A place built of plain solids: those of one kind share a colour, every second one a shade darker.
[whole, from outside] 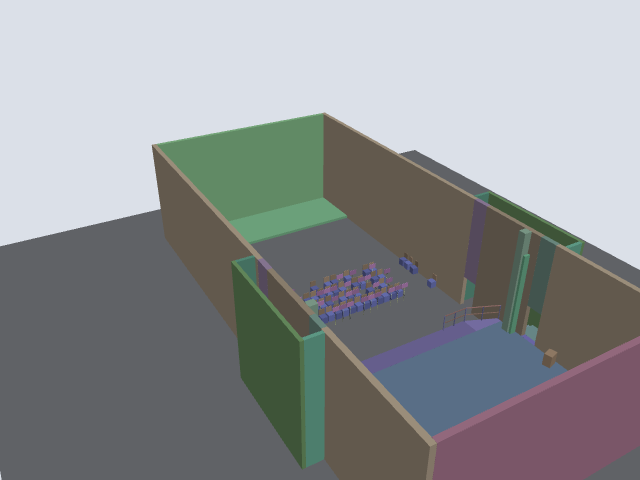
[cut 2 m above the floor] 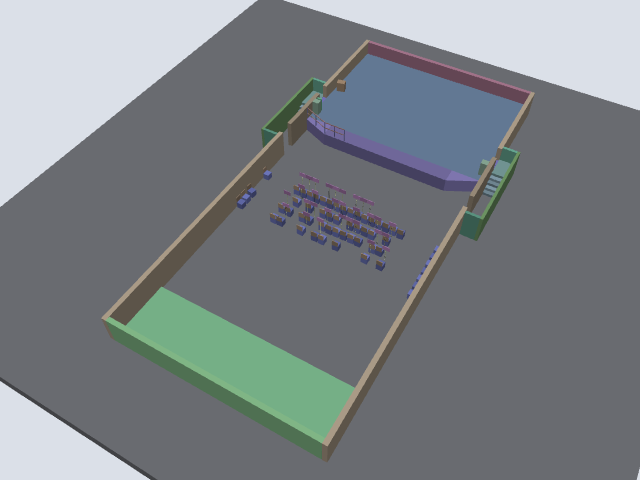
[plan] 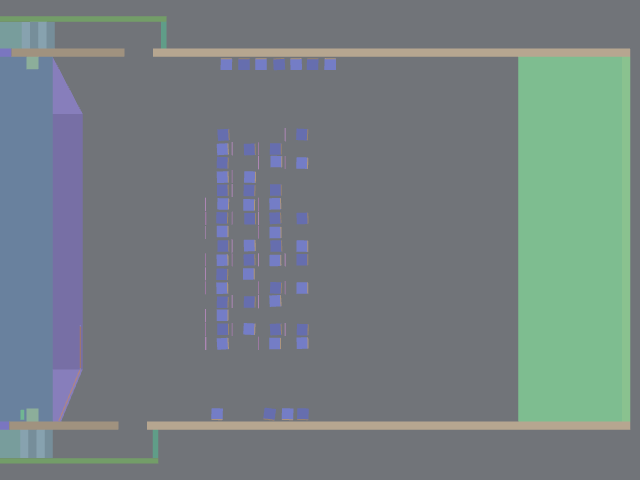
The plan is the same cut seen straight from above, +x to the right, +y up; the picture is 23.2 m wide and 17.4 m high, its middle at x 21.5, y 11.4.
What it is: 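A parish, school or music hall with a timber stage behind a plastered proscenium wall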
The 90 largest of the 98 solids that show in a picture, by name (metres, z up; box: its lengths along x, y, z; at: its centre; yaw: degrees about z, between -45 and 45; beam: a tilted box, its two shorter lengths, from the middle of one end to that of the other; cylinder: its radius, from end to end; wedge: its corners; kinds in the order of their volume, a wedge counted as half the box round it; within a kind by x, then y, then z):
{
 "wall_side_1": {"box": [7.0, 0.3, 7.43], "at": [5.75, 4.67, 3.67]},
 "wall_side_2": {"box": [7.06, 0.3, 7.43], "at": [5.78, 18.19, 3.67]},
 "wall_side_3": {"box": [3.97, 0.3, 7.43], "at": [12.21, 4.67, 3.67]},
 "wall_side_4": {"box": [4.1, 0.3, 7.43], "at": [12.36, 18.19, 3.67]},
 "wall_side_5": {"box": [17.53, 0.3, 7.43], "at": [23.99, 4.67, 3.67]},
 "wall_side_6": {"box": [17.3, 0.3, 7.43], "at": [24.1, 18.19, 3.67]},
 "boards_main_1": {"box": [9.26, 13.22, 1.03], "at": [7.18, 11.43, 0.46]},
 "wall_back_1": {"box": [0.3, 13.22, 7.43], "at": [2.4, 11.43, 3.67]},
 "wall_rear_1": {"box": [0.3, 13.22, 7.43], "at": [32.6, 11.43, 3.67]},
 "wall_pass_out_1": {"box": [6.88, 0.2, 7.43], "at": [12.2, 3.39, 3.67]},
 "wall_pass_out_2": {"box": [6.95, 0.2, 7.43], "at": [12.46, 19.41, 3.67]},
 "floor_rear_1": {"box": [3.77, 13.22, 0.25], "at": [30.57, 11.43, 0.07]},
 "boards_fore_1": {"wedge": [[11.81, 4.82, -0.05], [11.81, 4.82, 0.98], [11.81, 6.71, -0.05], [11.81, 6.71, 0.98], [12.11, 4.82, -0.05], [12.11, 4.82, 0.98], [12.9, 6.71, -0.05], [12.9, 6.71, 0.98]]},
 "boards_fore_2": {"wedge": [[11.81, 6.71, -0.05], [11.81, 6.71, 0.98], [11.81, 15.97, -0.05], [11.81, 15.97, 0.98], [12.9, 6.71, -0.05], [12.9, 6.71, 0.98], [12.9, 15.97, -0.05], [12.9, 15.97, 0.98]]},
 "boards_fore_3": {"wedge": [[11.81, 15.97, -0.05], [11.81, 15.97, 0.98], [11.81, 18.04, -0.05], [11.81, 18.04, -0.05], [11.81, 18.04, 0.98], [11.81, 18.04, 0.98], [12.9, 15.97, -0.05], [12.9, 15.97, 0.98]]},
 "wall_pass_end_1": {"box": [0.2, 1.03, 7.43], "at": [8.86, 4.01, 3.67]},
 "wall_pass_end_2": {"box": [0.2, 0.97, 7.43], "at": [9.09, 18.83, 3.67]},
 "wall_pass_end_3": {"box": [0.2, 1.03, 7.43], "at": [15.54, 4.01, 3.67]},
 "wall_pass_end_4": {"box": [0.2, 0.97, 7.43], "at": [15.83, 18.83, 3.67]},
 "chair_seat_1": {"box": [0.42, 0.42, 0.45], "at": [17.77, 5.09, 0.23], "yaw": -0.7},
 "chair_seat_2": {"box": [0.42, 0.42, 0.45], "at": [17.95, 9.65, 0.23], "yaw": 0.5},
 "chair_seat_3": {"box": [0.42, 0.42, 0.45], "at": [17.95, 10.16, 0.23], "yaw": -1.2},
 "chair_seat_4": {"box": [0.42, 0.42, 0.45], "at": [17.95, 12.2, 0.23], "yaw": -0.6},
 "chair_seat_5": {"box": [0.42, 0.42, 0.45], "at": [17.96, 10.67, 0.23], "yaw": 0.7},
 "chair_seat_6": {"box": [0.42, 0.42, 0.45], "at": [17.97, 7.64, 0.23], "yaw": 3.1},
 "chair_seat_7": {"box": [0.42, 0.42, 0.45], "at": [17.97, 8.67, 0.23]},
 "chair_seat_8": {"box": [0.42, 0.42, 0.45], "at": [17.97, 9.14, 0.23], "yaw": -0.8},
 "chair_seat_9": {"box": [0.42, 0.42, 0.45], "at": [17.97, 11.71, 0.23], "yaw": -0.7},
 "chair_seat_10": {"box": [0.42, 0.42, 0.45], "at": [17.97, 13.2, 0.23], "yaw": 0.3},
 "chair_seat_11": {"box": [0.42, 0.42, 0.45], "at": [17.97, 13.68, 0.23], "yaw": 1.5},
 "chair_seat_12": {"box": [0.42, 0.42, 0.45], "at": [17.97, 14.2, 0.23], "yaw": -2.1},
 "chair_seat_13": {"box": [0.42, 0.42, 0.45], "at": [17.97, 14.69, 0.23], "yaw": 2.8},
 "chair_seat_14": {"box": [0.42, 0.42, 0.45], "at": [17.98, 8.16, 0.23], "yaw": 0.1},
 "chair_seat_15": {"box": [0.42, 0.42, 0.45], "at": [17.99, 12.71, 0.23], "yaw": -1.4},
 "chair_seat_16": {"box": [0.42, 0.42, 0.45], "at": [18.0, 11.18, 0.23], "yaw": -0.3},
 "chair_seat_17": {"box": [0.42, 0.42, 0.45], "at": [18.0, 15.21, 0.23], "yaw": 3.4},
 "chair_seat_18": {"box": [0.42, 0.42, 0.45], "at": [18.11, 17.77, 0.23], "yaw": -0.5},
 "chair_seat_19": {"box": [0.42, 0.42, 0.45], "at": [18.92, 10.17, 0.23], "yaw": 0.6},
 "chair_seat_20": {"box": [0.42, 0.42, 0.45], "at": [18.93, 12.67, 0.23], "yaw": -0.4},
 "chair_seat_21": {"box": [0.42, 0.42, 0.45], "at": [18.94, 8.17, 0.23], "yaw": -2.5},
 "chair_seat_22": {"box": [0.42, 0.42, 0.45], "at": [18.94, 10.68, 0.23], "yaw": 1.8},
 "chair_seat_23": {"box": [0.42, 0.42, 0.45], "at": [18.94, 13.2, 0.23], "yaw": -1.4},
 "chair_seat_24": {"box": [0.42, 0.42, 0.45], "at": [18.95, 9.15, 0.23], "yaw": -0.4},
 "chair_seat_25": {"box": [0.42, 0.42, 0.45], "at": [18.95, 11.2, 0.23], "yaw": 1.0},
 "chair_seat_26": {"box": [0.42, 0.42, 0.45], "at": [18.95, 14.68, 0.23], "yaw": 1.9},
 "chair_seat_27": {"box": [0.42, 0.42, 0.45], "at": [18.96, 12.17, 0.23], "yaw": -0.1},
 "chair_seat_28": {"box": [0.42, 0.42, 0.45], "at": [18.96, 13.68, 0.23], "yaw": -1.1},
 "chair_seat_29": {"box": [0.42, 0.42, 0.45], "at": [19.67, 5.09, 0.23], "yaw": -7.3},
 "chair_seat_30": {"box": [0.42, 0.42, 0.45], "at": [19.87, 7.65, 0.23], "yaw": 0.1},
 "chair_seat_31": {"box": [0.42, 0.42, 0.45], "at": [19.87, 12.71, 0.23], "yaw": 1.6},
 "chair_seat_32": {"box": [0.42, 0.42, 0.45], "at": [19.88, 9.19, 0.23], "yaw": 2.7},
 "chair_seat_33": {"box": [0.42, 0.42, 0.45], "at": [19.88, 10.66, 0.23], "yaw": 0.6},
 "chair_seat_34": {"box": [0.42, 0.42, 0.45], "at": [19.88, 11.67, 0.23], "yaw": 0.1},
 "chair_seat_35": {"box": [0.42, 0.42, 0.45], "at": [19.88, 12.19, 0.23], "yaw": 2.9},
 "chair_seat_36": {"box": [0.42, 0.42, 0.45], "at": [19.89, 13.21, 0.23], "yaw": 0.1},
 "chair_seat_37": {"box": [0.42, 0.42, 0.45], "at": [19.89, 14.7, 0.23], "yaw": -0.1},
 "chair_seat_38": {"box": [0.42, 0.42, 0.45], "at": [19.9, 8.16, 0.23], "yaw": 2.9},
 "chair_seat_39": {"box": [0.42, 0.42, 0.45], "at": [19.9, 9.66, 0.23], "yaw": -3.0},
 "chair_seat_40": {"box": [0.42, 0.42, 0.45], "at": [19.91, 11.18, 0.23], "yaw": 0.3},
 "chair_seat_41": {"box": [0.42, 0.42, 0.45], "at": [19.91, 14.24, 0.23], "yaw": -0.7},
 "chair_seat_42": {"box": [0.42, 0.42, 0.45], "at": [20.33, 5.09, 0.23], "yaw": -1.5},
 "chair_seat_43": {"box": [0.42, 0.42, 0.45], "at": [20.85, 14.19, 0.23], "yaw": -1.6},
 "chair_seat_44": {"box": [0.42, 0.42, 0.45], "at": [20.85, 15.22, 0.23], "yaw": -2.5},
 "chair_seat_45": {"box": [0.42, 0.42, 0.45], "at": [20.86, 7.66, 0.23], "yaw": 1.1},
 "chair_seat_46": {"box": [0.42, 0.42, 0.45], "at": [20.86, 9.66, 0.23], "yaw": -0.2},
 "chair_seat_47": {"box": [0.42, 0.42, 0.45], "at": [20.86, 10.69, 0.23], "yaw": -0.3},
 "chair_seat_48": {"box": [0.42, 0.42, 0.45], "at": [20.86, 11.18, 0.23], "yaw": -0.6},
 "chair_seat_49": {"box": [0.42, 0.42, 0.45], "at": [20.86, 12.18, 0.23], "yaw": 1.4},
 "chair_seat_50": {"box": [0.42, 0.42, 0.45], "at": [20.87, 8.15, 0.23], "yaw": -1.0},
 "chair_seat_51": {"box": [0.42, 0.42, 0.45], "at": [20.88, 5.09, 0.23], "yaw": -0.8},
 "wall_side_over_hall_1": {"box": [1.02, 0.3, 5.28], "at": [14.71, 4.67, 4.74]},
 "wall_side_over_hall_2": {"box": [1.04, 0.3, 5.28], "at": [14.93, 18.19, 4.74]},
 "boards_pass_1": {"box": [1.67, 1.03, 1.03], "at": [9.8, 4.01, 0.46]},
 "boards_pass_2": {"box": [1.5, 0.97, 1.03], "at": [9.94, 18.83, 0.46]},
 "step_1": {"box": [0.59, 1.03, 0.83], "at": [10.63, 4.01, 0.37]},
 "step_2": {"box": [0.6, 0.97, 0.83], "at": [10.69, 18.83, 0.37]},
 "step_3": {"box": [0.59, 1.03, 0.64], "at": [10.93, 4.01, 0.27]},
 "step_4": {"box": [0.6, 0.97, 0.64], "at": [10.99, 18.83, 0.27]},
 "step_5": {"box": [0.59, 1.03, 0.44], "at": [11.22, 4.01, 0.17]},
 "step_6": {"box": [0.6, 0.97, 0.44], "at": [11.29, 18.83, 0.17]},
 "step_7": {"box": [0.59, 1.03, 0.25], "at": [11.52, 4.01, 0.07]},
 "step_8": {"box": [0.6, 0.97, 0.25], "at": [11.59, 18.83, 0.07]},
 "wall_pros_1": {"box": [0.43, 0.47, 6.46], "at": [11.08, 5.05, 4.16]},
 "wall_pros_2": {"box": [0.43, 0.45, 6.46], "at": [11.08, 17.82, 4.16]},
 "wall_side_over_wing_1": {"box": [0.98, 0.3, 4.31], "at": [9.74, 4.67, 5.23]},
 "wall_side_over_wing_2": {"box": [1.0, 0.3, 4.31], "at": [9.81, 18.19, 5.23]},
 "boards_sill_1": {"box": [0.98, 0.3, 1.03], "at": [9.74, 4.67, 0.46]},
 "boards_sill_2": {"box": [1.0, 0.3, 1.03], "at": [9.81, 18.19, 0.46]},
 "drape_1": {"box": [0.14, 0.37, 5.18], "at": [10.71, 5.06, 3.52]},
 "crate_1": {"box": [0.45, 0.6, 0.72], "at": [7.81, 5.29, 1.34], "yaw": 15.3}
}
